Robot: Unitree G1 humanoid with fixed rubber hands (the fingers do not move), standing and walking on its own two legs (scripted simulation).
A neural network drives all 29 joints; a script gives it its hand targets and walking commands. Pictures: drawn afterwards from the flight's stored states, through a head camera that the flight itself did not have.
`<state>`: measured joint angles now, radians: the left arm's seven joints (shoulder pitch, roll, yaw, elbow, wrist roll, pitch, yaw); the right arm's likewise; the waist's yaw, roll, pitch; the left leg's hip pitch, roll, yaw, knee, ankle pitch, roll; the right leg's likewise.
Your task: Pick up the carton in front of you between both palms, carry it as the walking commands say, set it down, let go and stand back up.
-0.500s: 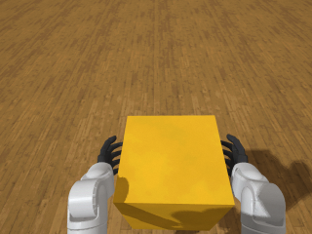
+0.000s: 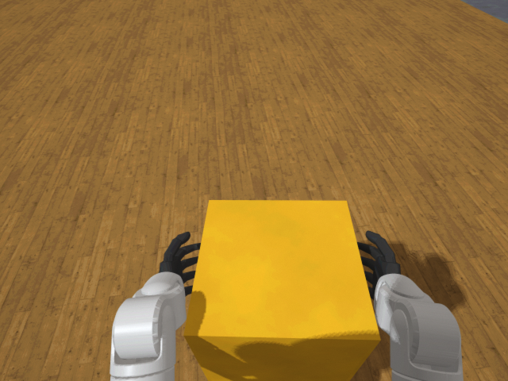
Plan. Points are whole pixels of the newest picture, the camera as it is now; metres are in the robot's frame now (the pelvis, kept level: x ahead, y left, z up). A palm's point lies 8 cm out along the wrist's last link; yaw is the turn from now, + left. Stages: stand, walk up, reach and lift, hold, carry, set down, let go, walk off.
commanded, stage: carry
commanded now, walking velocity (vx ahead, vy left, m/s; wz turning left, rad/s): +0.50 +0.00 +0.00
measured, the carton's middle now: (276, 299) +0.25 -0.01 +0.01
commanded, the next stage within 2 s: none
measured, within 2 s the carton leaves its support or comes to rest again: neither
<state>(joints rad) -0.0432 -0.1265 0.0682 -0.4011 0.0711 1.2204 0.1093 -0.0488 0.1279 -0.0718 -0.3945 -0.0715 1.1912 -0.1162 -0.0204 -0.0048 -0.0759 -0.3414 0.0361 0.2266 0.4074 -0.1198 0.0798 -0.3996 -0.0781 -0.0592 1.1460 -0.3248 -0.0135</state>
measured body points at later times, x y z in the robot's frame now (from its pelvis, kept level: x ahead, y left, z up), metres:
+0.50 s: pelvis +0.32 -0.06 +0.00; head +0.33 -0.08 +0.45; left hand +0.57 +0.11 +0.08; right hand +0.60 -0.20 +0.07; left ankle +0.16 +0.07 -0.64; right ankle +0.40 -0.13 -0.74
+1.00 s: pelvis +0.65 -0.01 -0.02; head +0.65 +0.00 +0.43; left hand +0.91 +0.14 +0.05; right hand +0.91 -0.16 +0.06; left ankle +0.75 +0.07 -0.74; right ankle +0.44 -0.12 -0.67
